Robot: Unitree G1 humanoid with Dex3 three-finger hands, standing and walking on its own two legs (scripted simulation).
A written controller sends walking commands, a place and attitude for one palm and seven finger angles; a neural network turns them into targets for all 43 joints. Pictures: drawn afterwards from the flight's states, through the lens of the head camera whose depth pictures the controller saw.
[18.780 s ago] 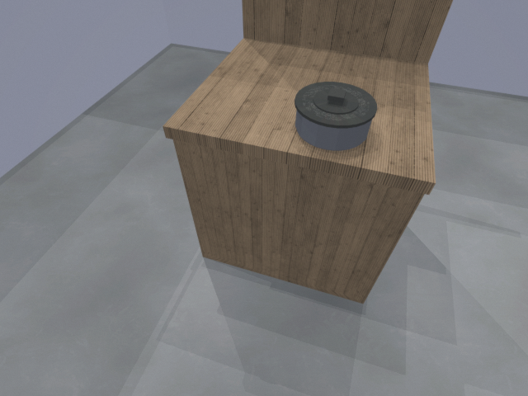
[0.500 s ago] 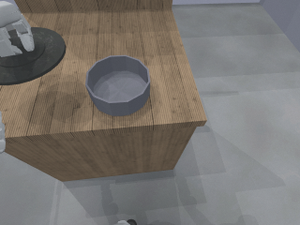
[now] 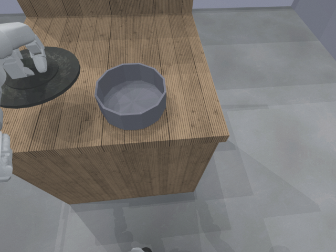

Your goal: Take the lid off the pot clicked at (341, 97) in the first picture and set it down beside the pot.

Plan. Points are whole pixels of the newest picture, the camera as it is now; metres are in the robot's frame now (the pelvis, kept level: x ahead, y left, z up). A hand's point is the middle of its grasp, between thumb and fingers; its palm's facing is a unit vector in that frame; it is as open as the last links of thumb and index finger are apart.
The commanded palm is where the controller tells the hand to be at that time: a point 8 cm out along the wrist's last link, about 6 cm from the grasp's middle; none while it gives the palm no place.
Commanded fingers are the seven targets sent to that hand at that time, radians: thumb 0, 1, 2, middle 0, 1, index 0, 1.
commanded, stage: lower the lid onto the table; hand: left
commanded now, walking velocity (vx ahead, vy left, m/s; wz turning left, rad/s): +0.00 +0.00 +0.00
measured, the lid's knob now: (28, 65) +0.51 +0.30 +0.14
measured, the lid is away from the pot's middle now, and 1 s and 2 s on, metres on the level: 0.22 0.25 0.24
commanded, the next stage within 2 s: open the fingers wide in 2.00 s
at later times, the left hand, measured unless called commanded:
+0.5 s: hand (24, 77) +0.48 +0.30 +0.13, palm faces -0.43 -0.12 -0.90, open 4.9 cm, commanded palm +0.52 +0.31 +0.20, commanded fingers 0.00 0.70 0.98 -0.69 -1.03 -1.04 -1.17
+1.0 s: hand (24, 90) +0.47 +0.32 +0.10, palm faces -0.47 -0.12 -0.88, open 4.9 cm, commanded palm +0.52 +0.32 +0.17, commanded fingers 0.00 0.70 0.98 -0.69 -1.03 -1.04 -1.17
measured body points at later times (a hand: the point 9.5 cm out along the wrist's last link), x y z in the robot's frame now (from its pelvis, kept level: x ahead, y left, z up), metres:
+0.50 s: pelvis +0.00 +0.00 +0.00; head +0.09 +0.00 +0.44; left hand +0.50 +0.31 +0.19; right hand +0.02 -0.29 -0.12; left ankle +0.03 +0.09 -0.73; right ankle -0.05 -0.14 -0.73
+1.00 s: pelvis +0.00 +0.01 -0.01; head +0.10 +0.02 +0.43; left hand +0.49 +0.32 +0.15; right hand +0.00 -0.28 -0.13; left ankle +0.03 +0.09 -0.73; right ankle -0.05 -0.14 -0.73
